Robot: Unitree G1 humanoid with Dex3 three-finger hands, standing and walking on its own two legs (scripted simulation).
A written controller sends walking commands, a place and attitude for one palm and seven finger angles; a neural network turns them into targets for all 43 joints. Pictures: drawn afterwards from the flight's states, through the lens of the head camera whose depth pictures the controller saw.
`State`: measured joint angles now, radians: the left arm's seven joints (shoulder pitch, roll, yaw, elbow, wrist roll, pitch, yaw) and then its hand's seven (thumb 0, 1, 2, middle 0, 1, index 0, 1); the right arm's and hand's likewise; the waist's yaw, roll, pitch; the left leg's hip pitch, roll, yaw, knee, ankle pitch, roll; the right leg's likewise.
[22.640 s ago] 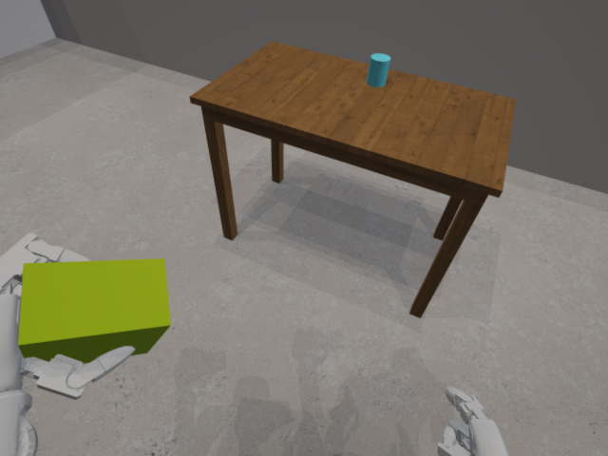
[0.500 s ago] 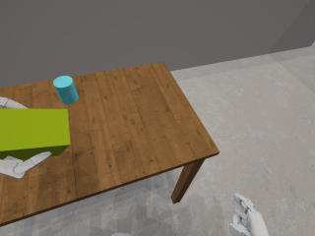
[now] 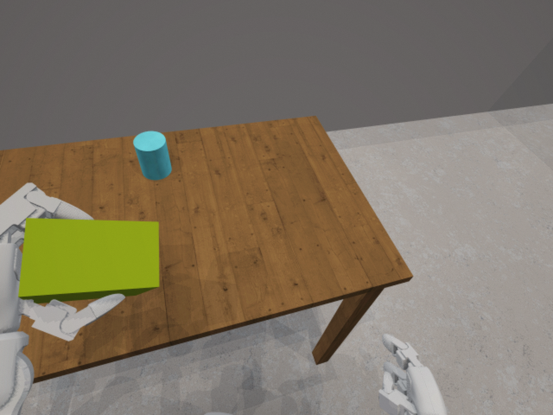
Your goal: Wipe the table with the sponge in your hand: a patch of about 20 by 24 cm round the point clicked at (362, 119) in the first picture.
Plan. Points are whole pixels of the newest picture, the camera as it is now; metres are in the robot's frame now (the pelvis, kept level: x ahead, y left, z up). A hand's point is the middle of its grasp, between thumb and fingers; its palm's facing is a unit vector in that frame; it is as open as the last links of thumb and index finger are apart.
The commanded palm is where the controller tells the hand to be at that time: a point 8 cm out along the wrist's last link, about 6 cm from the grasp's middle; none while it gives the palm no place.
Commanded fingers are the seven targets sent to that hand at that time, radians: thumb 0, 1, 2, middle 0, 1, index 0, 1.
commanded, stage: look again from close up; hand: left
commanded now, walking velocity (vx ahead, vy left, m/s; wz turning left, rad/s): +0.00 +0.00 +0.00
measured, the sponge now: (109, 264) +0.23 +0.23 +0.14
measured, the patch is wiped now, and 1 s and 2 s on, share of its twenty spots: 0.00 0.00 0.00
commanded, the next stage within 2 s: come to a stop and stand still in 0.34 s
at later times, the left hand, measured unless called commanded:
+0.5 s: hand (111, 255) +0.23 +0.22 +0.15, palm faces +0.36 -0.85 -0.40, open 10.6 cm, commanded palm +0.18 +0.25 +0.18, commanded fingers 0.00 0.10 1.30 -1.20 -1.60 -1.20 -1.60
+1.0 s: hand (96, 235) +0.25 +0.24 +0.16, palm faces +0.39 -0.85 -0.36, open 10.6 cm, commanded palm +0.18 +0.26 +0.18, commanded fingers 0.00 0.10 1.30 -1.20 -1.60 -1.20 -1.60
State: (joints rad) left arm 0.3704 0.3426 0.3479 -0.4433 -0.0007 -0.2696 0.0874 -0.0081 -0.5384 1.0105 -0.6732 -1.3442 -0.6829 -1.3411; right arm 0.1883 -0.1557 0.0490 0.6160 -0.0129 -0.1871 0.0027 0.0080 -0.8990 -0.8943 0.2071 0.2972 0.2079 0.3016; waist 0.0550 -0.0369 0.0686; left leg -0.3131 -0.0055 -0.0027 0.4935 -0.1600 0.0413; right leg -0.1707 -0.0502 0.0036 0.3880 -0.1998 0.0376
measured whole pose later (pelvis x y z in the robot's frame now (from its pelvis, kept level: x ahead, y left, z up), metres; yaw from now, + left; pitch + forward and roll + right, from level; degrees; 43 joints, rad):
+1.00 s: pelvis +0.01 -0.02 +0.00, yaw -1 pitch -1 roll -1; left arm 0.34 0.37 0.39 -0.40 -0.04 -0.24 0.09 -0.01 -0.54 1.01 -0.67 -1.34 -0.68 -1.34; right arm 0.19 -0.21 -0.01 0.60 0.01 -0.17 0.01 0.01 -0.90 -0.89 0.20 0.30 0.21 0.30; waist 0.03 -0.02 0.08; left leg -0.29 0.01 0.02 0.49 -0.18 0.02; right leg -0.18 -0.04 0.03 0.42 -0.23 0.06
